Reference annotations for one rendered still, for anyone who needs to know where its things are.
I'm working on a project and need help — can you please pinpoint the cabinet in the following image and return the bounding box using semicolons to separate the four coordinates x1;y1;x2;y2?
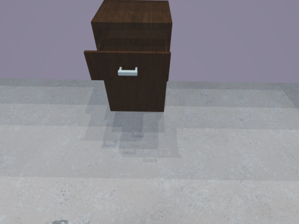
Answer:
91;0;172;112

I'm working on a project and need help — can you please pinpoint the handle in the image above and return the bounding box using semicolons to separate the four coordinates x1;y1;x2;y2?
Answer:
118;67;137;76

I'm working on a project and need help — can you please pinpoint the drawer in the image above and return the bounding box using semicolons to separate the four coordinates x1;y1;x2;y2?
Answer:
84;37;171;81

